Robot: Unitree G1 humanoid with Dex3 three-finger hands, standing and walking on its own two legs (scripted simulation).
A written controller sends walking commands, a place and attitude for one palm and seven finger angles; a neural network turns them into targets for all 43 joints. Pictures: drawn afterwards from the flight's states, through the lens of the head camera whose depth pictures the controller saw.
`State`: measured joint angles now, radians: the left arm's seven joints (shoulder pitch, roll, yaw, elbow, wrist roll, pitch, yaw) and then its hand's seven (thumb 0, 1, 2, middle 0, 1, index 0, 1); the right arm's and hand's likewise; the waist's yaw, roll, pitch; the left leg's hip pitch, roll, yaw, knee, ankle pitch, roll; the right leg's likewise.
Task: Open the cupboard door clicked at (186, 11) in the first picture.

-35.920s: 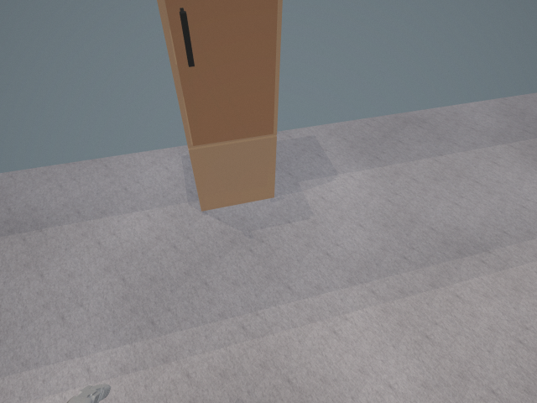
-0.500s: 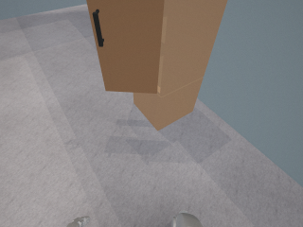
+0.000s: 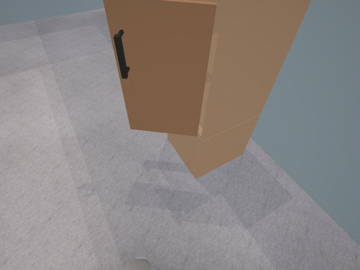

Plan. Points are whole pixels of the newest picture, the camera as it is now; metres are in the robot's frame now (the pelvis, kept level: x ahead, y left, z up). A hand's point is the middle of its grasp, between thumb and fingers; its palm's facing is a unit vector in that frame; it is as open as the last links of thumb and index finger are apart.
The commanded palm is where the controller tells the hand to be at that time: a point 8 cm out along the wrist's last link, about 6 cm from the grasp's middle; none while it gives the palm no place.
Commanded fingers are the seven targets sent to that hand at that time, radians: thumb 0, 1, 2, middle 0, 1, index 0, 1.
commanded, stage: take the last steps up to it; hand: left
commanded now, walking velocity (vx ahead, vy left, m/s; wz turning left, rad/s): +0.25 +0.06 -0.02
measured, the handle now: (123, 55) +0.74 +0.26 +0.07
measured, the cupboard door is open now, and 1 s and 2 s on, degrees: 53 53 53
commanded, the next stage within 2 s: come to a stop and stand still in 0.26 s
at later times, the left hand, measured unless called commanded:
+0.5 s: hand (111, 229) +0.24 +0.21 -0.17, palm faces -0.04 -0.97 -0.24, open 7.3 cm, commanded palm none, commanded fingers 0.00 0.90 0.90 -0.20 -0.30 -0.20 -0.30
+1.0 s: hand (92, 246) +0.20 +0.26 -0.19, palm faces +0.04 -0.98 -0.21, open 7.3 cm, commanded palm none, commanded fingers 0.00 0.90 0.90 -0.20 -0.30 -0.20 -0.30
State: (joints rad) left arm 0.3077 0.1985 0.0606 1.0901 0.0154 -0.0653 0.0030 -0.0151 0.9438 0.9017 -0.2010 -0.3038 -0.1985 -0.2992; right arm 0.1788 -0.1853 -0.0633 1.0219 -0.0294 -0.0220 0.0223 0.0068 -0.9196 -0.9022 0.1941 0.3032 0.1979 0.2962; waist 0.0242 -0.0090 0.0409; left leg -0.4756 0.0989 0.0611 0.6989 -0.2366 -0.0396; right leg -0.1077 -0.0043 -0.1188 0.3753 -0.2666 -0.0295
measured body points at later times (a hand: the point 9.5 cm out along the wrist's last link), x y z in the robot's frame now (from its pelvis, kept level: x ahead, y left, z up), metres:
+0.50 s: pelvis +0.16 +0.02 -0.01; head +0.18 +0.01 +0.44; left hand +0.24 +0.26 -0.16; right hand +0.12 -0.21 -0.17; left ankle +0.12 +0.14 -0.74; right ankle +0.19 -0.08 -0.75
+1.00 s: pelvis +0.14 +0.06 -0.01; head +0.16 +0.08 +0.44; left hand +0.20 +0.31 -0.17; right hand +0.20 -0.18 -0.15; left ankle +0.17 +0.16 -0.74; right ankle +0.14 -0.07 -0.71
